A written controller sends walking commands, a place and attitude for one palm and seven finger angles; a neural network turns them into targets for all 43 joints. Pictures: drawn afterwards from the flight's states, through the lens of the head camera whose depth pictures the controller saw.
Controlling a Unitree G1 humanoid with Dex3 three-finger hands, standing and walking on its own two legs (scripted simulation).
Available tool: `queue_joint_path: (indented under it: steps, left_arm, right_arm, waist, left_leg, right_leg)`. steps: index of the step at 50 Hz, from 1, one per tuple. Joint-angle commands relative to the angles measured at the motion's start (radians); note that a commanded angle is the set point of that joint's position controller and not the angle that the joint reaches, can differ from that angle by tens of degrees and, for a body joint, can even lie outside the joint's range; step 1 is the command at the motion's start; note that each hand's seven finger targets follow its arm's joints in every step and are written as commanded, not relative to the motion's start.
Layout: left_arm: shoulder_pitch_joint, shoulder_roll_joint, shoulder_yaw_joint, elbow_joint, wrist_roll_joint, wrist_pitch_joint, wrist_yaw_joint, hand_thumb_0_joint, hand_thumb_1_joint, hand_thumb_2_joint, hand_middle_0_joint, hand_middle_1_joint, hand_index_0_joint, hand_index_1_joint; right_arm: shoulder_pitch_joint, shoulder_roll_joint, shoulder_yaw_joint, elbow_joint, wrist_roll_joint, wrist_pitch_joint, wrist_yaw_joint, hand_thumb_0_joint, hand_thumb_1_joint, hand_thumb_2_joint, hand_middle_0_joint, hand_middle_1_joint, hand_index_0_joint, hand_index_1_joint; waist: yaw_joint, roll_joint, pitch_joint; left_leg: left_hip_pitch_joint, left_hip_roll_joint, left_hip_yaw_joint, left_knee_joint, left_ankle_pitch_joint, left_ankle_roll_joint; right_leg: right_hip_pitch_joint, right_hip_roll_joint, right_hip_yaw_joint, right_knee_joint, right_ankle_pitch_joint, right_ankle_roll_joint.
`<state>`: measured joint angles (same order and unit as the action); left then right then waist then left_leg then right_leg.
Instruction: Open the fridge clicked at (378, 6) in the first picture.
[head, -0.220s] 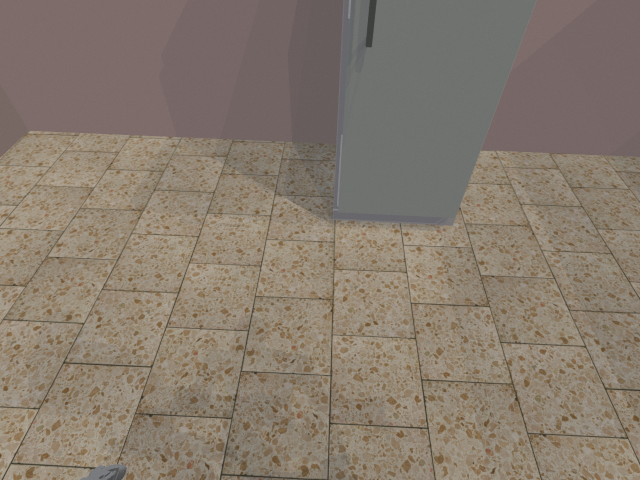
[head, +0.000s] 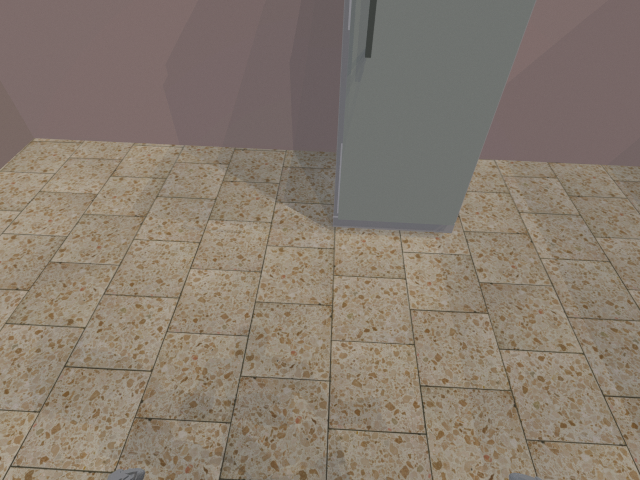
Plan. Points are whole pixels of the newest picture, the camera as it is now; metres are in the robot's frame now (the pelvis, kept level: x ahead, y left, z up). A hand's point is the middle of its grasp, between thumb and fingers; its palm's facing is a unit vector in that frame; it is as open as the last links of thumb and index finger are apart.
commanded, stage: stand and wait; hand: left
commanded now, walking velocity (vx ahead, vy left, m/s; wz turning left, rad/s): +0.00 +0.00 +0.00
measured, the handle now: out of the picture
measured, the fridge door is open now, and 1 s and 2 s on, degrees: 0 0 0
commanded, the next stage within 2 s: look at it before walking up in 0.68 s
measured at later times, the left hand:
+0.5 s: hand out of the picture +0.05 +0.24 -0.15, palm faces -0.03 -0.94 -0.34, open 7.4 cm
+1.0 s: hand out of the picture +0.06 +0.24 -0.15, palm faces -0.04 -0.94 -0.34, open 7.4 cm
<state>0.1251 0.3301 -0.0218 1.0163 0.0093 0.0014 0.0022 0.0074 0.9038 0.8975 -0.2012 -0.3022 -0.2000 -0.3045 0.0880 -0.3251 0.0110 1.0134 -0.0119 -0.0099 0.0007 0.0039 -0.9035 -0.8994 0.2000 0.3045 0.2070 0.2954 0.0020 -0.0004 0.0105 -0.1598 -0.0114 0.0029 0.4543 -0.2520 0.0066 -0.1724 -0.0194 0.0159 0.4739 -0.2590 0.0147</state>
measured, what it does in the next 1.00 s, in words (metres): stands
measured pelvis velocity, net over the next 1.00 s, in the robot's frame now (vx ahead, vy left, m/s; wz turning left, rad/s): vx -0.01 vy -0.01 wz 0.00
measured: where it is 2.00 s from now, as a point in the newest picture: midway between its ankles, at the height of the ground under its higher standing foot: outside the picture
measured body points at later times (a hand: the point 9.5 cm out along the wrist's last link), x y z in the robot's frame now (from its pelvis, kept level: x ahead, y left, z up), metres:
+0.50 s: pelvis -0.02 -0.01 +0.00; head -0.02 -0.01 +0.45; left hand +0.05 +0.29 -0.13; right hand +0.04 -0.31 -0.13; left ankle +0.00 +0.12 -0.74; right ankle +0.00 -0.13 -0.74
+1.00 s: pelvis -0.01 -0.01 +0.00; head -0.01 -0.01 +0.45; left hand +0.07 +0.29 -0.13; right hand +0.06 -0.30 -0.13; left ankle +0.00 +0.12 -0.74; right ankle +0.00 -0.13 -0.74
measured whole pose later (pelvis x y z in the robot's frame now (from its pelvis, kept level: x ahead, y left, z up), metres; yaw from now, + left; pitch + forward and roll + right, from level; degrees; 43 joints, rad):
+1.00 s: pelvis -0.01 -0.01 +0.00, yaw +0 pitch -2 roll +0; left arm 0.14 0.34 -0.01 1.09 0.01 -0.01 0.00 0.01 0.90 0.90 -0.20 -0.30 -0.20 -0.30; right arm 0.12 -0.33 0.01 1.11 0.00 -0.01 0.00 0.00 -0.90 -0.90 0.20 0.30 0.21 0.30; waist 0.00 0.00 0.03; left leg -0.16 0.01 0.00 0.39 -0.20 -0.01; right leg -0.16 0.00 0.01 0.40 -0.20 0.00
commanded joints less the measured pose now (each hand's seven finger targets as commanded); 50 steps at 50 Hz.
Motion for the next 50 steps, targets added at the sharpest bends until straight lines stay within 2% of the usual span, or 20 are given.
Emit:
queue_joint_path:
  steps: [1,16,32,42,50]
  left_arm:
    - [-0.045,0.213,0.058,-0.064,0.003,-0.024,0.011,0.000,0.900,0.900,-0.200,-0.300,-0.200,-0.300]
    - [-0.029,0.217,0.057,-0.015,0.001,-0.028,0.009,0.000,0.900,0.900,-0.200,-0.300,-0.200,-0.300]
    - [-0.022,0.217,0.054,0.004,0.002,-0.025,0.007,0.000,0.900,0.900,-0.200,-0.300,-0.200,-0.300]
    - [-0.021,0.215,0.054,0.002,0.002,-0.030,0.007,0.000,0.900,0.900,-0.200,-0.300,-0.200,-0.300]
    - [-0.025,0.217,0.053,0.006,0.003,-0.031,0.008,0.000,0.900,0.900,-0.200,-0.300,-0.200,-0.300]
  right_arm:
    - [-0.048,-0.212,-0.055,-0.050,-0.003,-0.024,-0.014,0.000,-0.900,-0.900,0.200,0.300,0.200,0.300]
    - [-0.017,-0.213,-0.049,0.014,0.001,-0.021,-0.011,0.000,-0.900,-0.900,0.200,0.300,0.200,0.300]
    - [0.001,-0.221,-0.047,0.039,0.001,-0.021,-0.008,0.000,-0.900,-0.900,0.200,0.300,0.200,0.300]
    - [-0.006,-0.220,-0.047,0.037,0.003,-0.026,-0.009,0.000,-0.900,-0.900,0.200,0.300,0.200,0.300]
    - [-0.019,-0.218,-0.046,0.037,0.004,-0.024,-0.011,0.000,-0.900,-0.900,0.200,0.300,0.200,0.300]
  waist:
    - [-0.004,-0.008,-0.043]
    - [-0.004,-0.012,-0.025]
    - [-0.001,-0.002,-0.003]
    - [-0.001,-0.006,-0.038]
    - [-0.001,-0.009,-0.040]
  left_leg:
    - [0.000,0.112,-0.089,-0.093,0.165,0.032]
    - [-0.005,0.115,-0.097,-0.121,0.092,0.022]
    - [-0.022,0.119,-0.108,-0.147,0.037,0.022]
    - [0.008,0.127,-0.104,-0.135,0.119,0.022]
    - [0.023,0.128,-0.099,-0.132,0.159,0.021]
  right_leg:
    - [0.000,-0.094,0.081,-0.089,0.162,-0.047]
    - [-0.006,-0.103,0.111,-0.155,0.056,-0.052]
    - [-0.028,-0.097,0.111,-0.171,-0.013,-0.047]
    - [-0.002,-0.099,0.103,-0.154,0.093,-0.047]
    - [0.011,-0.103,0.097,-0.150,0.155,-0.047]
